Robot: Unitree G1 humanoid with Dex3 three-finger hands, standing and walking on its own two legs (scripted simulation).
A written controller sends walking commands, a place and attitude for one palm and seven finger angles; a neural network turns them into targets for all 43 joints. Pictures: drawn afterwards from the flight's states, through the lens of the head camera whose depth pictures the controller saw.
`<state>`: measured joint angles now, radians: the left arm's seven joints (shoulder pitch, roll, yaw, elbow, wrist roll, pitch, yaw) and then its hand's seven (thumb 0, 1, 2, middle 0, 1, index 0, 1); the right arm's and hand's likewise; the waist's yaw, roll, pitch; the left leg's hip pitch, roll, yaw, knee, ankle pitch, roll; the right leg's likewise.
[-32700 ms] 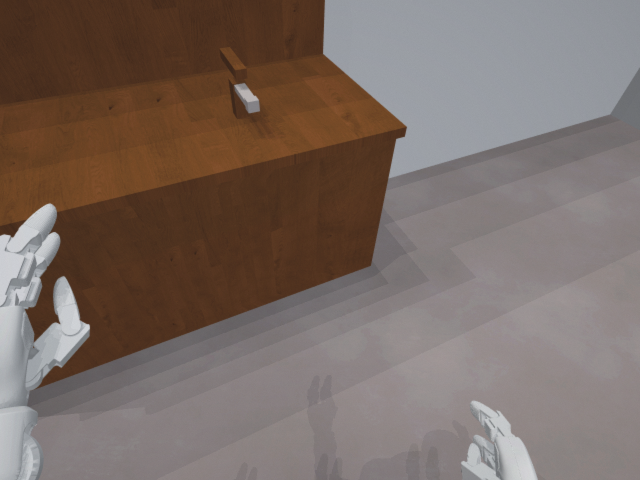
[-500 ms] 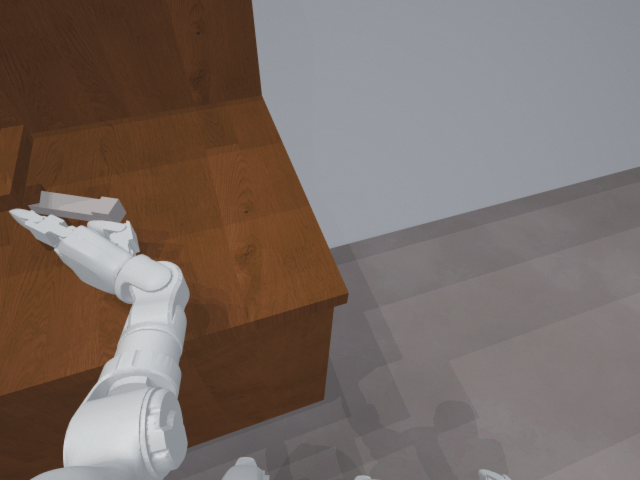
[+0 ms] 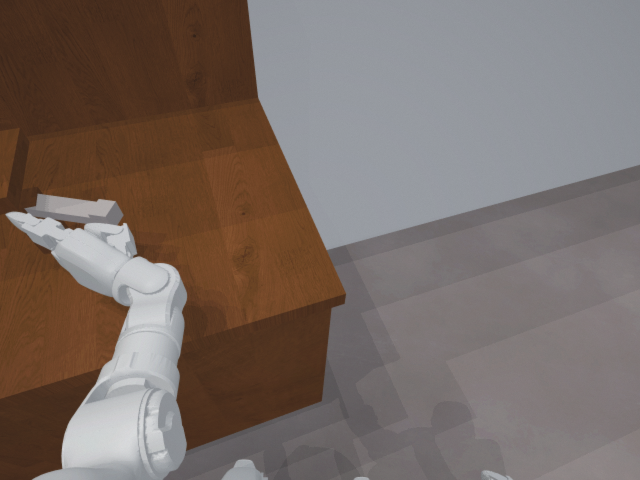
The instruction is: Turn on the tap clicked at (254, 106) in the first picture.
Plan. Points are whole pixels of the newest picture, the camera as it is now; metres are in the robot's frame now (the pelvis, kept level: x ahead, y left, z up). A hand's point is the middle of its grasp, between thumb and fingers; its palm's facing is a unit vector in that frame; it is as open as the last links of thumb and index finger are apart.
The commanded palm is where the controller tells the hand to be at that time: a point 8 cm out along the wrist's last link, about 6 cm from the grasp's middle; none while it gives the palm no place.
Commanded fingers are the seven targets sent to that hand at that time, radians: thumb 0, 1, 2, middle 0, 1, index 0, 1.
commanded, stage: push the lever round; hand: left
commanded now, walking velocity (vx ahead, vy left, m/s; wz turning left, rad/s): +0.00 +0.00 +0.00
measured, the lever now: (106, 214) +0.45 +0.27 +0.07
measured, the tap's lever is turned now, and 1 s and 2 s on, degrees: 62 86 72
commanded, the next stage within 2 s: lift the hand up off the lever in 0.22 s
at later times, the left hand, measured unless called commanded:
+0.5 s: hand (145, 200) +0.48 +0.23 +0.07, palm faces +0.83 -0.55 -0.07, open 7.4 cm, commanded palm +0.42 +0.25 +0.08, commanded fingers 0.00 0.90 0.90 -0.15 -0.15 -0.15 -0.15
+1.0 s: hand (132, 199) +0.47 +0.24 +0.09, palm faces +0.81 -0.59 -0.07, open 7.9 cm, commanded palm +0.41 +0.25 +0.10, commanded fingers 0.00 0.90 0.90 -0.15 -0.15 -0.15 -0.15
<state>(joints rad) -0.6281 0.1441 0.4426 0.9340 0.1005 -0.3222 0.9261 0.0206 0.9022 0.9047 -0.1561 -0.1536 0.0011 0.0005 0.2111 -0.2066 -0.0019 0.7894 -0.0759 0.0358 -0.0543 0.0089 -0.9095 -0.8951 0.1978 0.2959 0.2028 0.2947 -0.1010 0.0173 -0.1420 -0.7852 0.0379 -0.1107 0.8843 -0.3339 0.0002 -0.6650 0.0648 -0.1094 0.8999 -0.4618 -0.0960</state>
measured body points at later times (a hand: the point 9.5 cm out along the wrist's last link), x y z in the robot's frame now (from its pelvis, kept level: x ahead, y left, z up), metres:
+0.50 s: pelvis +0.01 +0.02 -0.01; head +0.07 +0.02 +0.44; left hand +0.43 +0.25 +0.08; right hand +0.05 -0.23 -0.14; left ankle +0.06 +0.17 -0.69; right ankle -0.01 -0.06 -0.69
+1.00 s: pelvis +0.02 +0.05 +0.00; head +0.06 +0.06 +0.45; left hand +0.42 +0.27 +0.09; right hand +0.07 -0.20 -0.12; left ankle +0.06 +0.17 -0.69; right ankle -0.01 -0.06 -0.69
